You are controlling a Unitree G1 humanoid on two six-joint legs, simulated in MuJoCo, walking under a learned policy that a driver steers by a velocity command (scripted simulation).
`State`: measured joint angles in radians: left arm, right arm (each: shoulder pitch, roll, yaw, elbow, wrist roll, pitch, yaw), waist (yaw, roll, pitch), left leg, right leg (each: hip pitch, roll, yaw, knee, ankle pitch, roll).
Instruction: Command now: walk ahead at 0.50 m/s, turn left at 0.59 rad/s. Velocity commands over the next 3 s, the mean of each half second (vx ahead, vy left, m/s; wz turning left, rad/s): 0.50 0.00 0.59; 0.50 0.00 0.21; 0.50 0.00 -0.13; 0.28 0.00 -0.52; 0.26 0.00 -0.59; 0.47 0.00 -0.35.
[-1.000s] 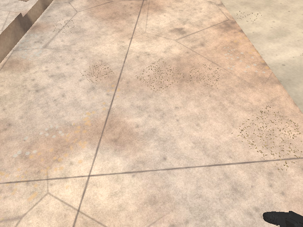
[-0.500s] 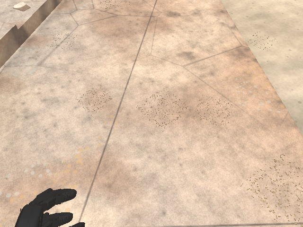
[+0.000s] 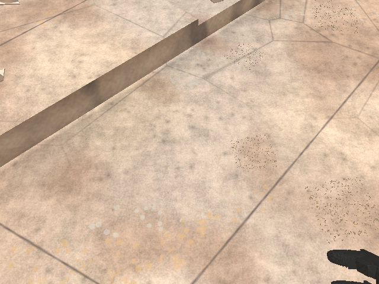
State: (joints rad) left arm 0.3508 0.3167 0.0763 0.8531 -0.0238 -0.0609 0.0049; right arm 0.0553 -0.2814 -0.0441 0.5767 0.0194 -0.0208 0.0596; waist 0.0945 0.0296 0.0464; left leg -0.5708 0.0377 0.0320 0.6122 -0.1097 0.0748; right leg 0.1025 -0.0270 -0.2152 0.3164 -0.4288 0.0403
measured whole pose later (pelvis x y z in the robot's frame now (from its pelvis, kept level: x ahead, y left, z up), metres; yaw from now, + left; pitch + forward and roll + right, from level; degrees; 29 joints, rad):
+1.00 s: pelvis +0.53 +0.11 +0.00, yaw +22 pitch +2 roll -1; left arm 0.42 0.31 0.05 0.90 -0.02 -0.05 -0.01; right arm 0.02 -0.26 -0.03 0.61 0.01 -0.07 0.03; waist 0.10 0.01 0.02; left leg -0.46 0.01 0.01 0.50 -0.08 0.06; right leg 0.02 -0.02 -0.02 0.40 -0.43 0.01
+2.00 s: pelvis +1.00 +0.25 +0.00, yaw -3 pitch +0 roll -2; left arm 0.32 0.32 0.08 0.83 0.00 0.01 0.01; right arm 0.11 -0.29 -0.01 0.76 -0.03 -0.04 -0.03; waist 0.06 0.01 0.08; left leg -0.39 -0.01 -0.03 0.52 -0.12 0.03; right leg -0.16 0.18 0.19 0.66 -0.46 -0.06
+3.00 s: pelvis +1.32 +0.11 +0.00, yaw -29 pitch +2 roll +2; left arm 0.39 0.29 0.06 0.80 -0.01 -0.04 0.02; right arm 0.07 -0.29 -0.05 0.76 0.01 -0.11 0.06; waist 0.04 -0.02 0.05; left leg -0.47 -0.07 0.03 0.56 -0.13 0.07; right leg -0.14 0.04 0.11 1.04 -0.49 -0.02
